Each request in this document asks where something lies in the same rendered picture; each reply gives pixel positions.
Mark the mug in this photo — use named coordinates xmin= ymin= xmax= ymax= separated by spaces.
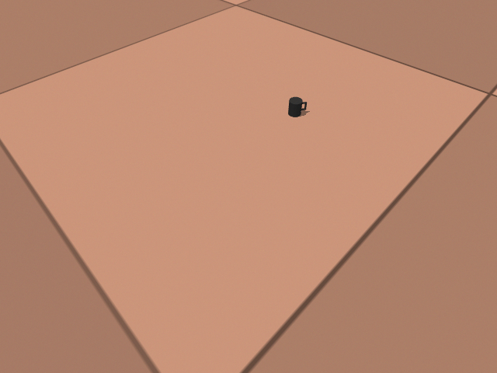
xmin=288 ymin=97 xmax=307 ymax=117

